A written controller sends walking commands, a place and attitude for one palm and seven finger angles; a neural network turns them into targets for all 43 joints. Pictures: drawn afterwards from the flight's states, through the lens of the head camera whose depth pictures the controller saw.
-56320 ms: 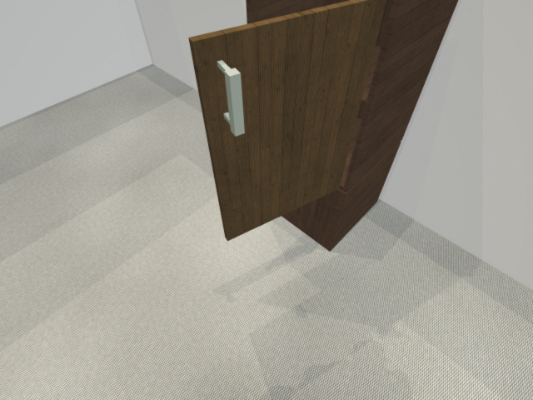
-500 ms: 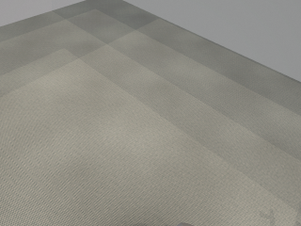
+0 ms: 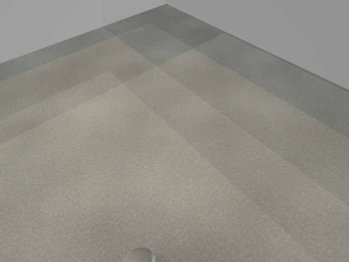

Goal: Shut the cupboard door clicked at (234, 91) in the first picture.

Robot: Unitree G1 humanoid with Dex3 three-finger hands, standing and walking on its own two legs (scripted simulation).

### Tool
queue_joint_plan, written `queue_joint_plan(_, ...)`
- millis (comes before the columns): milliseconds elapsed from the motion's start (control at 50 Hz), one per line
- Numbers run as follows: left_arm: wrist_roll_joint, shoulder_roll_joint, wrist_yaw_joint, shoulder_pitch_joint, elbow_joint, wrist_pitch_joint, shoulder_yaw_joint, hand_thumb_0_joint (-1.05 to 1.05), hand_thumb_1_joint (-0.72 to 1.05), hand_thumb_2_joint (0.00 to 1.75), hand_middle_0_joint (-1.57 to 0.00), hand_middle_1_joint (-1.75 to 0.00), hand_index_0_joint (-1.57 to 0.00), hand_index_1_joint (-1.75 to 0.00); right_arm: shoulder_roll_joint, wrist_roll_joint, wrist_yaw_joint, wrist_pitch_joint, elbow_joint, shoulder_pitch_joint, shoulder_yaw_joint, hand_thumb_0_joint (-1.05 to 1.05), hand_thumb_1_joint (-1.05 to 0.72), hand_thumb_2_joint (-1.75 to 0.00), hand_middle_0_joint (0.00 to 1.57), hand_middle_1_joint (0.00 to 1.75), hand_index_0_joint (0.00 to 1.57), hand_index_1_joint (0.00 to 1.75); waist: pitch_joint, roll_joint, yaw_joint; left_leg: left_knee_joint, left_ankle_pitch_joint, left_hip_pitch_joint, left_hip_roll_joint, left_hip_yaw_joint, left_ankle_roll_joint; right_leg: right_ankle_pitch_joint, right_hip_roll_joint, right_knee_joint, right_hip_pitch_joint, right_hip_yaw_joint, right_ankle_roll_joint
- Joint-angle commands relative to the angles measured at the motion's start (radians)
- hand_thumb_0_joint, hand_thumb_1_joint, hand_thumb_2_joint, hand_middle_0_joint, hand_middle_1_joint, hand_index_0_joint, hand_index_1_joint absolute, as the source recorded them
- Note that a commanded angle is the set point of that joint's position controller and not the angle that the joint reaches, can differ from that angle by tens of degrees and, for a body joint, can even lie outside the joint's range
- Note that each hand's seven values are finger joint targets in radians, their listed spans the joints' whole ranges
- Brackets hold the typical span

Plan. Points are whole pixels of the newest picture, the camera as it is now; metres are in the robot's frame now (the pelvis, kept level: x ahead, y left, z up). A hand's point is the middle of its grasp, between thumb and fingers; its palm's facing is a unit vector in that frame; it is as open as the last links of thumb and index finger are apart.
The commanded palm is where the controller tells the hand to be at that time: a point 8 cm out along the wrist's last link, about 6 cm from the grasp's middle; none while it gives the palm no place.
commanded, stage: walk to a spot facing it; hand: left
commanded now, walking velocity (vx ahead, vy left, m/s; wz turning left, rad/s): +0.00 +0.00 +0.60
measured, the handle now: out of the picture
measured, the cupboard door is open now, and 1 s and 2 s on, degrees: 19 19 19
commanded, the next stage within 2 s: turn to face it in 0.18 s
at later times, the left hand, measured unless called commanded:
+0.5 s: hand out of the picture +0.13 +0.25 -0.19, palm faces +0.23 -0.95 -0.20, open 7.4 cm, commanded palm none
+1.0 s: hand (98, 226) +0.24 +0.23 -0.17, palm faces -0.08 -0.97 -0.22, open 7.4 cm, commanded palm none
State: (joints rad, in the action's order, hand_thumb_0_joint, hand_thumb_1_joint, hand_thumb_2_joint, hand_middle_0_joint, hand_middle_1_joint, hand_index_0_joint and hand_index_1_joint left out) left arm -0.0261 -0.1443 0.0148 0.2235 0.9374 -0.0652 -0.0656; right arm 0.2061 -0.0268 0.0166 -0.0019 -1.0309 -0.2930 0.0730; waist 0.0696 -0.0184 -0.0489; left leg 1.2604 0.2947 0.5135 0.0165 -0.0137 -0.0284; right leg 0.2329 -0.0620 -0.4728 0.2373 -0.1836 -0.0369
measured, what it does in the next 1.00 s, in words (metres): walks ahead: left foot, then right foot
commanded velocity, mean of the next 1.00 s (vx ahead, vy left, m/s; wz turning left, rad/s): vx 0.00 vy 0.00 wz -0.30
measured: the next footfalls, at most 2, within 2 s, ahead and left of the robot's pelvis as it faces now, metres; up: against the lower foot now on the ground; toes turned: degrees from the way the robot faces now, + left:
left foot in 0.30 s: +0.21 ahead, +0.14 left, +0.00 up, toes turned +15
right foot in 0.76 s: +0.19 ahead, -0.07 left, +0.00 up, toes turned -4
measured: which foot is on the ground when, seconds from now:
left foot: up 0.00-0.28, down 0.30-0.76, up 0.78-1.00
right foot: down 0.00-0.30, up 0.32-0.74, down 0.76-1.00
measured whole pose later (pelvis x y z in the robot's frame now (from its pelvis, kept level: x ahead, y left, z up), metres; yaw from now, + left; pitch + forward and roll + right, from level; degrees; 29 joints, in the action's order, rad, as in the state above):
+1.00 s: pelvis +0.19 +0.05 +0.00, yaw -8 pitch +1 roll +0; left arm -0.03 -0.19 0.01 0.26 0.96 0.03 -0.07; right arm 0.23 -0.01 -0.02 -0.05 -0.96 -0.18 0.07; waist 0.08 0.01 0.01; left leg 0.91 0.46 0.43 0.03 0.03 0.07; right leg 0.28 0.02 -0.48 0.21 0.06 -0.01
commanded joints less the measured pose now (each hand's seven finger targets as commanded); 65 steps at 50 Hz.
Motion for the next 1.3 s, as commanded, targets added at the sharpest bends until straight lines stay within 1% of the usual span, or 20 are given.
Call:
queue_joint_plan(0,-0.004,-0.114,0.011,0.097,-0.023,-0.022,-0.021,0.00,0.90,0.90,-0.20,-0.30,-0.20,-0.30,-0.008,0.003,0.005,-0.008,0.074,0.012,-0.006,0.00,-0.90,-0.90,0.20,0.30,0.20,0.30,-0.047,0.126,0.017,-0.082,-0.020,0.105,0.053,0.008,0.040,-0.523,-0.276,0.198,-0.099,0.062,-0.053)
queue_joint_plan(160,-0.005,-0.202,0.014,0.119,-0.010,0.009,-0.028,0.00,0.90,0.90,-0.20,-0.30,-0.20,-0.30,0.027,0.008,0.021,-0.006,0.162,0.183,-0.020,0.00,-0.90,-0.90,0.20,0.30,0.20,0.30,-0.035,0.165,0.049,-0.495,-0.007,0.042,0.035,0.109,0.026,-0.700,-0.315,0.065,-0.242,-0.021,-0.047)
queue_joint_plan(240,0.008,-0.252,0.010,0.086,-0.037,0.028,-0.046,0.00,0.90,0.90,-0.20,-0.30,-0.20,-0.30,0.122,-0.003,0.012,0.001,0.138,0.013,0.007,0.00,-0.90,-0.90,0.20,0.30,0.20,0.30,-0.157,0.089,-0.048,-0.725,-0.214,-0.336,-0.035,0.125,-0.011,-0.634,-0.280,-0.300,-0.141,-0.099,0.015)
queue_joint_plan(280,0.026,-0.139,0.010,0.099,-0.092,0.045,-0.009,0.00,0.90,0.90,-0.20,-0.30,-0.20,-0.30,0.296,-0.002,-0.015,0.010,0.123,-0.111,0.035,0.00,-0.90,-0.90,0.20,0.30,0.20,0.30,-0.310,-0.309,-0.071,-0.815,-1.025,-0.623,0.405,-0.463,-0.249,0.497,-0.020,-0.764,0.273,0.031,0.099)
queue_joint_plan(300,0.018,-0.155,0.025,0.082,-0.093,0.061,-0.006,0.00,0.90,0.90,-0.20,-0.30,-0.20,-0.30,0.265,0.007,-0.027,0.001,0.118,-0.090,0.021,0.00,-0.90,-0.90,0.20,0.30,0.20,0.30,-0.307,-0.132,-0.050,-0.837,-0.850,-0.544,0.418,-0.361,-0.265,0.465,-0.042,-0.788,0.230,0.158,0.067)
queue_joint_plan(340,0.002,-0.106,0.026,0.113,-0.047,0.072,-0.001,0.00,0.90,0.90,-0.20,-0.30,-0.20,-0.30,0.197,-0.002,-0.044,0.012,0.171,0.078,-0.004,0.00,-0.90,-0.90,0.20,0.30,0.20,0.30,-0.186,-0.135,0.024,-0.924,-0.371,-0.356,0.332,-0.278,-0.183,0.346,-0.058,-0.720,0.231,0.165,0.077)
queue_joint_plan(400,-0.006,-0.104,0.011,0.151,0.018,0.097,0.009,0.00,0.90,0.90,-0.20,-0.30,-0.20,-0.30,0.119,0.000,-0.051,0.016,0.164,0.143,-0.034,0.00,-0.90,-0.90,0.20,0.30,0.20,0.30,-0.090,-0.105,0.062,-1.021,-0.105,-0.214,0.247,-0.141,-0.114,0.182,-0.047,-0.603,0.158,0.202,0.073)
queue_joint_plan(580,-0.004,-0.098,-0.013,0.090,-0.016,0.119,-0.011,0.00,0.90,0.90,-0.20,-0.30,-0.20,-0.30,0.147,0.000,-0.049,-0.013,0.135,0.121,-0.006,0.00,-0.90,-0.90,0.20,0.30,0.20,0.30,-0.035,-0.088,0.045,-1.016,-0.005,-0.247,0.314,-0.039,-0.133,0.183,0.013,-0.353,0.141,0.132,0.075)
queue_joint_plan(680,-0.003,-0.093,-0.019,0.121,-0.023,0.101,-0.021,0.00,0.90,0.90,-0.20,-0.30,-0.20,-0.30,0.146,0.006,-0.048,-0.015,0.123,0.104,0.013,0.00,-0.90,-0.90,0.20,0.30,0.20,0.30,-0.094,-0.082,0.059,-0.854,-0.194,-0.325,0.305,0.054,-0.099,0.048,0.043,-0.121,0.051,0.097,0.065)
queue_joint_plan(720,-0.006,-0.143,-0.015,0.163,-0.019,0.087,-0.032,0.00,0.90,0.90,-0.20,-0.30,-0.20,-0.30,0.123,0.016,-0.045,-0.015,0.132,0.112,0.016,0.00,-0.90,-0.90,0.20,0.30,0.20,0.30,-0.108,0.016,0.080,-0.682,-0.145,-0.279,0.221,0.131,-0.021,-0.150,-0.021,0.070,-0.025,0.252,0.017)
queue_joint_plan(740,-0.015,-0.222,-0.007,0.151,-0.020,0.076,-0.044,0.00,0.90,0.90,-0.20,-0.30,-0.20,-0.30,0.070,0.022,-0.041,-0.014,0.152,0.105,0.009,0.00,-0.90,-0.90,0.20,0.30,0.20,0.30,-0.096,0.232,0.071,-0.542,0.061,-0.128,0.105,0.214,0.040,-0.348,-0.204,0.132,-0.092,0.493,-0.065)
queue_joint_plan(760,-0.008,-0.261,-0.003,0.176,-0.016,0.071,-0.050,0.00,0.90,0.90,-0.20,-0.30,-0.20,-0.30,0.051,0.017,-0.036,-0.020,0.180,0.156,-0.001,0.00,-0.90,-0.90,0.20,0.30,0.20,0.30,-0.062,0.257,0.106,-0.356,0.292,-0.016,0.019,0.169,0.066,-0.524,-0.314,0.170,-0.104,0.600,-0.181)
queue_joint_plan(840,-0.001,-0.220,0.017,0.119,-0.015,0.073,-0.050,0.00,0.90,0.90,-0.20,-0.30,-0.20,-0.30,0.075,0.015,-0.045,-0.018,0.169,0.174,0.002,0.00,-0.90,-0.90,0.20,0.30,0.20,0.30,-0.078,0.169,0.084,-0.162,0.197,0.132,0.041,0.005,0.083,-0.628,-0.217,0.087,-0.238,0.499,-0.191)
queue_joint_plan(980,-0.005,-0.258,0.006,0.049,-0.044,0.086,-0.062,0.00,0.90,0.90,-0.20,-0.30,-0.20,-0.30,0.064,0.023,-0.046,-0.013,0.170,0.131,-0.004,0.00,-0.90,-0.90,0.20,0.30,0.20,0.30,-0.095,0.162,0.069,-0.508,0.139,-0.077,0.002,0.043,0.100,-0.511,-0.148,0.055,-0.145,0.475,-0.150)
queue_joint_plan(1040,0.009,-0.243,0.000,-0.018,-0.062,0.099,-0.058,0.00,0.90,0.90,-0.20,-0.30,-0.20,-0.30,0.092,0.023,-0.054,0.000,0.141,0.017,-0.002,0.00,-0.90,-0.90,0.20,0.30,0.20,0.30,-0.100,0.136,0.009,-0.808,-0.105,-0.338,-0.004,0.044,0.099,-0.349,-0.072,-0.035,0.023,0.453,-0.064)
queue_joint_plan(1060,0.016,-0.198,-0.004,-0.012,-0.076,0.104,-0.049,0.00,0.90,0.90,-0.20,-0.30,-0.20,-0.30,0.149,0.017,-0.057,0.009,0.137,-0.009,0.007,0.00,-0.90,-0.90,0.20,0.30,0.20,0.30,-0.131,-0.023,0.009,-0.901,-0.174,-0.447,0.110,-0.065,0.071,-0.158,0.014,-0.122,0.120,0.388,-0.011)
queue_joint_plan(1080,0.025,-0.147,-0.011,0.017,-0.092,0.107,-0.037,0.00,0.90,0.90,-0.20,-0.30,-0.20,-0.30,0.244,0.002,-0.060,0.015,0.146,-0.038,0.022,0.00,-0.90,-0.90,0.20,0.30,0.20,0.30,-0.158,-0.291,0.013,-0.940,-0.363,-0.521,0.358,-0.316,-0.036,0.284,0.129,-0.320,0.263,0.264,0.047)
queue_joint_plan(1100,0.016,-0.169,-0.009,-0.008,-0.105,0.110,-0.037,0.00,0.90,0.90,-0.20,-0.30,-0.20,-0.30,0.254,-0.004,-0.064,0.007,0.153,-0.058,0.021,0.00,-0.90,-0.90,0.20,0.30,0.20,0.30,-0.144,-0.250,-0.001,-0.942,-0.418,-0.445,0.450,-0.357,-0.122,0.436,0.104,-0.509,0.242,0.237,0.055)
queue_joint_plan(1160,0.001,-0.184,-0.032,-0.044,-0.099,0.122,-0.046,0.00,0.90,0.90,-0.20,-0.30,-0.20,-0.30,0.205,-0.008,-0.066,0.007,0.194,0.060,-0.001,0.00,-0.90,-0.90,0.20,0.30,0.20,0.30,-0.051,-0.176,0.046,-0.952,-0.395,-0.333,0.369,-0.213,-0.123,0.321,0.041,-0.660,0.273,0.223,0.075)
queue_joint_plan(1280,0.008,-0.155,-0.050,-0.086,-0.118,0.135,-0.032,0.00,0.90,0.90,-0.20,-0.30,-0.20,-0.30,0.188,-0.003,-0.064,0.003,0.181,0.016,0.001,0.00,-0.90,-0.90,0.20,0.30,0.20,0.30,-0.080,-0.146,0.031,-0.933,-0.436,-0.414,0.319,-0.010,-0.106,0.219,0.026,-0.546,0.250,0.158,0.098)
